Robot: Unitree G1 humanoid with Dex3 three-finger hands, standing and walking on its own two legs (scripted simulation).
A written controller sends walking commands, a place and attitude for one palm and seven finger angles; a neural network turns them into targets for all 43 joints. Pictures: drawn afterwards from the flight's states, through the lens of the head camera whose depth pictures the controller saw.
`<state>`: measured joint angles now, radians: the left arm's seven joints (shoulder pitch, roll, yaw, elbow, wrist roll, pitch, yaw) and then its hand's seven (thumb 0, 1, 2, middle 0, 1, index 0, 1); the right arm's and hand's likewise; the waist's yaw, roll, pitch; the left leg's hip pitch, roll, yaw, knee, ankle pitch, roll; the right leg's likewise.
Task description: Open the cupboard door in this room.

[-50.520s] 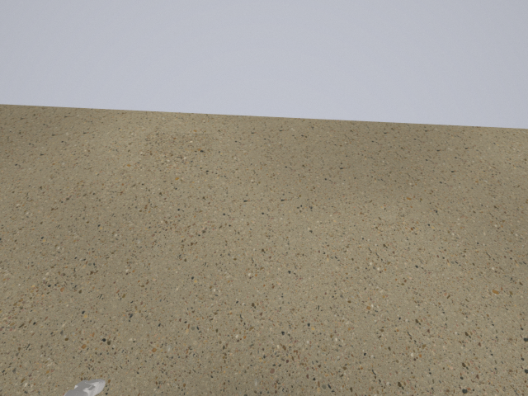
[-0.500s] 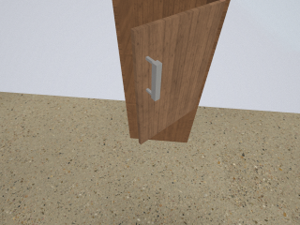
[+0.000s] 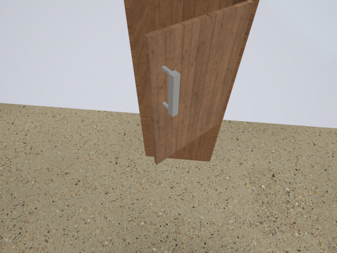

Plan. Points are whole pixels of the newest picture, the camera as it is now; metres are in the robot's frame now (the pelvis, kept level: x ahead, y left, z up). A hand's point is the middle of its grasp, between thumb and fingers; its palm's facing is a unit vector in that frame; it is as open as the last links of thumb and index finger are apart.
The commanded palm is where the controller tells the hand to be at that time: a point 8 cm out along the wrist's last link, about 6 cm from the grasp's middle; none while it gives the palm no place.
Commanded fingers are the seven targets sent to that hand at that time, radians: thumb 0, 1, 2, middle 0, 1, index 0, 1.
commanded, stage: walk to a spot facing it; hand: left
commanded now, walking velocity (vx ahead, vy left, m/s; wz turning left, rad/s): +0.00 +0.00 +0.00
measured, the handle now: (169, 91) +0.54 +0.03 +0.08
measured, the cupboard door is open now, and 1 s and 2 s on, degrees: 44 44 44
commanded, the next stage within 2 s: none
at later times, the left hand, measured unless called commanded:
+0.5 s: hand out of the picture +0.06 +0.17 -0.17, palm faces -0.11 -0.95 -0.30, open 7.4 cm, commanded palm none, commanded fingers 0.00 0.90 0.90 -0.20 -0.30 -0.20 -0.30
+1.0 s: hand out of the picture +0.12 +0.16 -0.17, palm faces -0.35 -0.90 -0.25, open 7.4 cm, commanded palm none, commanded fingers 0.00 0.90 0.90 -0.20 -0.30 -0.20 -0.30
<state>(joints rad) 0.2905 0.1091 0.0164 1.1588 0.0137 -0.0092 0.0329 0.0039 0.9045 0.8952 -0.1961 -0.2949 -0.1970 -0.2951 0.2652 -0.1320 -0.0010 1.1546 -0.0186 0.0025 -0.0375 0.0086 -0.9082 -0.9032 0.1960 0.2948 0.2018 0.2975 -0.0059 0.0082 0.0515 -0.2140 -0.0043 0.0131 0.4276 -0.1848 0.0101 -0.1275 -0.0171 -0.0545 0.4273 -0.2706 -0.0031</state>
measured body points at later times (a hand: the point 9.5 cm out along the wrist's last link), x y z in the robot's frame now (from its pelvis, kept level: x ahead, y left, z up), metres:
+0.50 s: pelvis -0.01 -0.04 -0.02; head +0.04 -0.08 +0.43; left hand +0.07 +0.22 -0.15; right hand +0.01 -0.29 -0.19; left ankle +0.02 +0.11 -0.72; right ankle -0.03 -0.10 -0.74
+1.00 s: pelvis +0.02 -0.02 +0.00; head +0.08 -0.04 +0.44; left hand +0.14 +0.21 -0.15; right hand +0.07 -0.30 -0.13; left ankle +0.08 +0.10 -0.71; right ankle -0.03 -0.10 -0.74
